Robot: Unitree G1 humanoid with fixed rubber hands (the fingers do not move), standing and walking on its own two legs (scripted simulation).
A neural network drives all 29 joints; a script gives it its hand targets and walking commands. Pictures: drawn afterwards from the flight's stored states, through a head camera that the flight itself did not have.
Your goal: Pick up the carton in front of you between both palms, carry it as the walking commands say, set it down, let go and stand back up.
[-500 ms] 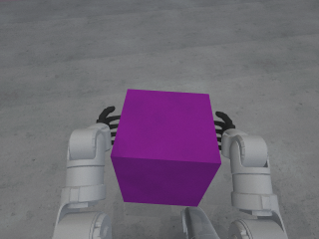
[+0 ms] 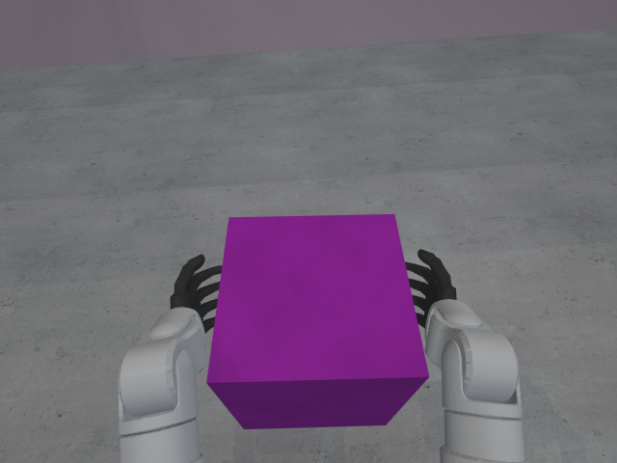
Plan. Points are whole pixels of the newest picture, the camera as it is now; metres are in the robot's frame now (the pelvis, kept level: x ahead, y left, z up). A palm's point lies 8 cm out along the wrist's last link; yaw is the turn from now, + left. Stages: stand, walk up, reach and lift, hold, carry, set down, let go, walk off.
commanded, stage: carry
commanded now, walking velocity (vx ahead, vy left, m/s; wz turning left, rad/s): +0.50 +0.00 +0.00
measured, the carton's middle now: (313, 329) +0.31 +0.02 +0.00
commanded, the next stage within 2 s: none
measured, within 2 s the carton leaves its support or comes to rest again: neither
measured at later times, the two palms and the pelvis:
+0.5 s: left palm (229, 165) +0.57 +0.17 +0.08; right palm (411, 174) +0.54 -0.13 +0.08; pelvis +0.29 +0.04 -0.01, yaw -4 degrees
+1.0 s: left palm (252, 104) +0.77 +0.16 +0.08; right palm (401, 102) +0.76 -0.14 +0.08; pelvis +0.50 +0.01 -0.02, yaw -2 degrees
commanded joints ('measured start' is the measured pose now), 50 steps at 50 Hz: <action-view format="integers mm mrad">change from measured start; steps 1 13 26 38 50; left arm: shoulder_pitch -440 -487 -383 -360 -313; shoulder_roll -900 -816 -909 -991 -844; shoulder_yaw -835 -782 -809 -801 -807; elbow -46 -127 -102 -105 -118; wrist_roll -406 -382 -337 -356 -347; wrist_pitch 53 193 147 106 153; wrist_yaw -298 -258 -240 -269 -261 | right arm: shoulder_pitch -370 -436 -381 -423 -283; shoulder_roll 893 829 877 931 830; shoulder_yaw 744 711 739 782 733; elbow -96 -153 -167 -209 -159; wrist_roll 280 431 428 426 381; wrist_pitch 28 183 155 131 160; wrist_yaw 195 265 293 293 278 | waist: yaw -27 -75 -69 -47 -53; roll -184 180 156 -126 64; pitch -344 -298 -227 -420 -362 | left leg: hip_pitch -28 645 604 191 450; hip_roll -15 359 191 45 150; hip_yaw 64 -515 50 -35 -19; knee -126 -524 -521 -133 -236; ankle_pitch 116 11 507 -306 694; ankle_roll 2 248 133 16 19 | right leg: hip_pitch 354 -521 -374 289 44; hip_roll -201 -44 -25 -286 -136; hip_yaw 137 133 -57 169 9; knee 9 968 300 66 302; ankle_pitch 595 -296 138 589 532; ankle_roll -70 21 71 -89 48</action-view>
